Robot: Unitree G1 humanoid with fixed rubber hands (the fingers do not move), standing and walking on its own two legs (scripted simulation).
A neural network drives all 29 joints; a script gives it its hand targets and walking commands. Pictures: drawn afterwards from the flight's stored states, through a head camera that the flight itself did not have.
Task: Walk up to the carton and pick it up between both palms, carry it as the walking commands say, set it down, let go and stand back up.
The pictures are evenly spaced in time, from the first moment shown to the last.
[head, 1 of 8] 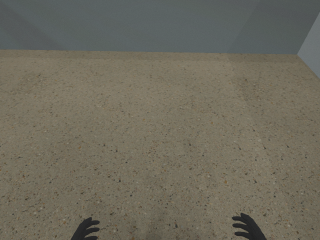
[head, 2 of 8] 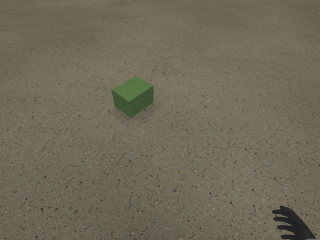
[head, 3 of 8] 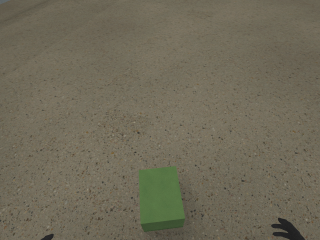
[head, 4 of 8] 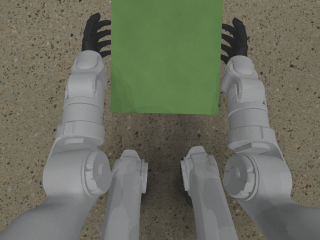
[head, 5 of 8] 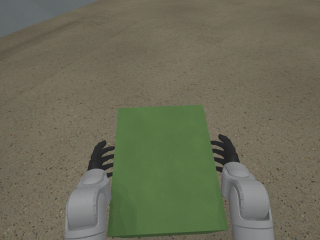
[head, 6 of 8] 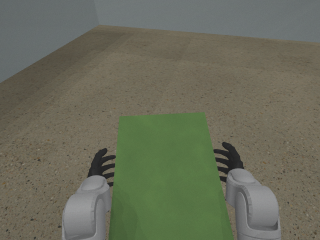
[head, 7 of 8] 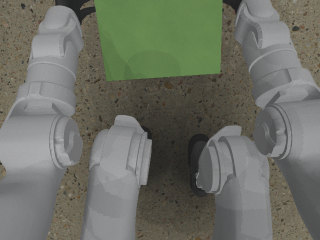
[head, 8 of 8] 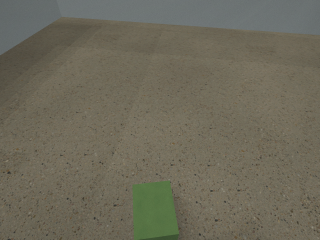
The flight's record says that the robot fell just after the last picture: no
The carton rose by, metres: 0.72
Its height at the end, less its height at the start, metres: +0.00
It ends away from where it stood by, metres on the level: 3.18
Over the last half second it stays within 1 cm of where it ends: yes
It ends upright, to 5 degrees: yes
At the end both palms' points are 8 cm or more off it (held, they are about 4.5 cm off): yes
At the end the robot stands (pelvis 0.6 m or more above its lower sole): yes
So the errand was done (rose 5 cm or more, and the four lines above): yes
